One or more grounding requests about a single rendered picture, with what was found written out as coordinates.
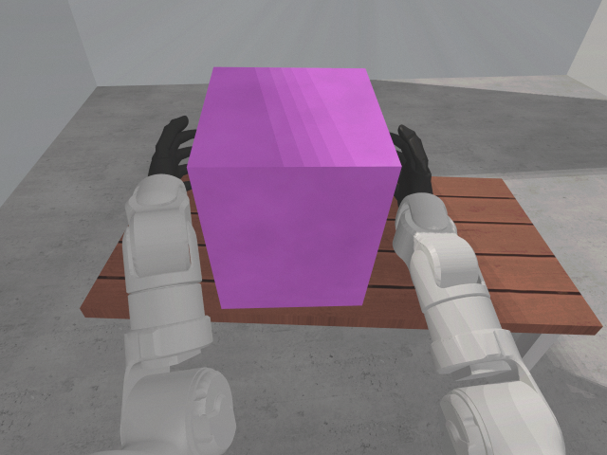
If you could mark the table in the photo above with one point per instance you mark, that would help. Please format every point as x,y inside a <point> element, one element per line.
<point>529,289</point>

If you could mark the robot right hand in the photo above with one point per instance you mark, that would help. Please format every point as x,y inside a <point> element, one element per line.
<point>415,175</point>

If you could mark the robot left hand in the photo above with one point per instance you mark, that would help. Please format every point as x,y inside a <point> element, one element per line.
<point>167,156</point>

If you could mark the left robot upper arm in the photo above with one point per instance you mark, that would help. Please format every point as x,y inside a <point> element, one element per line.
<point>186,412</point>

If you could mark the carton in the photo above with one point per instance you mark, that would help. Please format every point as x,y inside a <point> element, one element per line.
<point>293,172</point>

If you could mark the right robot forearm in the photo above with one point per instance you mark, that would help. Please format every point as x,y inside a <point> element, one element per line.
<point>467,338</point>

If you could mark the right robot upper arm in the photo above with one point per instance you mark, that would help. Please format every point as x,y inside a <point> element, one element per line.
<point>505,418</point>

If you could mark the left robot forearm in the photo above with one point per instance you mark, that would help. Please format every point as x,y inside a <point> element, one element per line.
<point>167,317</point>

